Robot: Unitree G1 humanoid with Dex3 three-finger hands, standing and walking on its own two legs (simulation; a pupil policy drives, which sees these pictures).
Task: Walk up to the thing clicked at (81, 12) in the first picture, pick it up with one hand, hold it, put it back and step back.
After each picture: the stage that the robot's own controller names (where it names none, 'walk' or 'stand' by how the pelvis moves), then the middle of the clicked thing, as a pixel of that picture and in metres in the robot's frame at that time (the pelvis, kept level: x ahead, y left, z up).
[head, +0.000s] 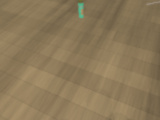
stand; (80, 8) +2.01 +0.09 -0.66
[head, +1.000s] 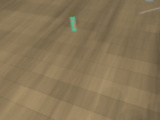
walk; (73, 22) +1.86 +0.29 -0.65
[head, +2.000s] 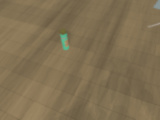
walk; (64, 39) +1.28 +0.34 -0.65
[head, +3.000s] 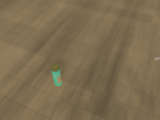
walk; (56, 75) +0.82 +0.30 -0.63
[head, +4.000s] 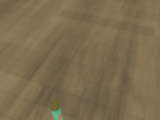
walk; (56, 112) +0.51 +0.22 -0.64
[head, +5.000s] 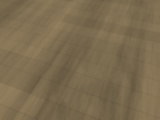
stand; out of the picture +0.36 +0.23 -0.65
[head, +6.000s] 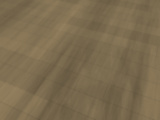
stand; out of the picture +0.36 +0.21 -0.66
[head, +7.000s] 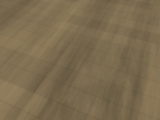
stand; out of the picture +0.37 +0.21 -0.66
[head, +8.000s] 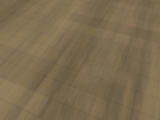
stand; out of the picture +0.36 +0.20 -0.66
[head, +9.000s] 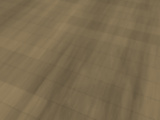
stand; out of the picture +0.36 +0.21 -0.66
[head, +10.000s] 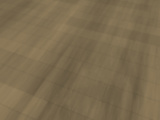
stand; out of the picture +0.35 +0.21 -0.66
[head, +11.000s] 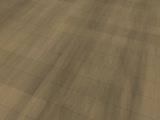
stand; out of the picture +0.35 +0.21 -0.66
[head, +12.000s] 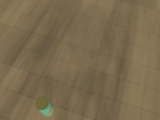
go down; (45, 107) +0.37 +0.24 -0.56
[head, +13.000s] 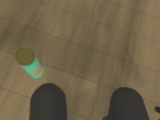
go down; (31, 65) +0.43 +0.28 -0.28
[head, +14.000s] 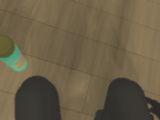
close in; (12, 56) +0.41 +0.30 -0.22
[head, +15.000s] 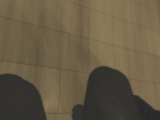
close in; out of the picture +0.38 +0.34 -0.15
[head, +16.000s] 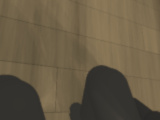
lift; out of the picture +0.37 +0.34 -0.15
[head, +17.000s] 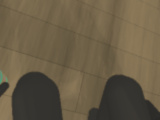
lift; out of the picture +0.29 +0.31 -0.09
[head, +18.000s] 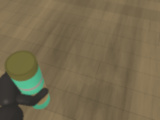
lift; (32, 85) +0.32 +0.18 +0.06
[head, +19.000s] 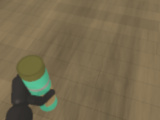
hold; (41, 87) +0.33 +0.17 +0.03
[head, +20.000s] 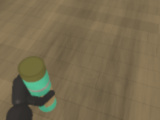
hold; (41, 88) +0.33 +0.17 +0.02
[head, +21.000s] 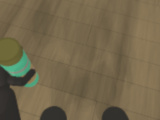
crouch; (20, 67) +0.39 +0.23 -0.04
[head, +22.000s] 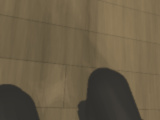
lower; out of the picture +0.43 +0.33 -0.14
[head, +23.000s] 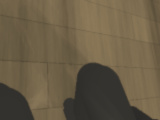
lower; out of the picture +0.41 +0.35 -0.16
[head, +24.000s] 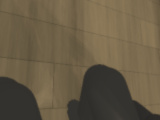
lower; out of the picture +0.39 +0.34 -0.16
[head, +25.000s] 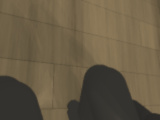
lower; out of the picture +0.38 +0.34 -0.16
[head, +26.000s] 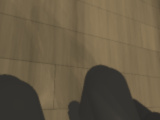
lower; out of the picture +0.37 +0.34 -0.16
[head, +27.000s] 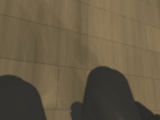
open; out of the picture +0.37 +0.31 -0.16
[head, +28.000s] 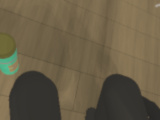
stand; (6, 57) +0.39 +0.29 -0.19
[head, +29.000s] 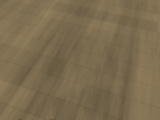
stand; out of the picture +0.34 +0.20 -0.57
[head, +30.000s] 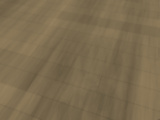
stand; out of the picture +0.36 +0.21 -0.60
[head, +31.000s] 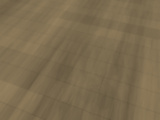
stand; out of the picture +0.35 +0.20 -0.61
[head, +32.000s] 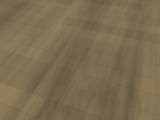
stand; out of the picture +0.37 +0.20 -0.65
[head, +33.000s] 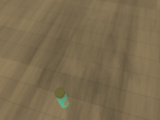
walk; (62, 98) +0.49 +0.21 -0.62
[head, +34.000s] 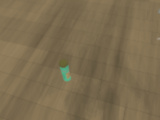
walk; (65, 70) +0.78 +0.23 -0.63
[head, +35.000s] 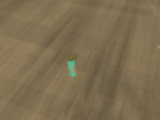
stand; (71, 65) +0.99 +0.19 -0.64
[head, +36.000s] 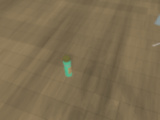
stand; (67, 66) +0.97 +0.20 -0.66
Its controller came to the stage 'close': yes
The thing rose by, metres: 0.67
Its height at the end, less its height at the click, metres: +0.00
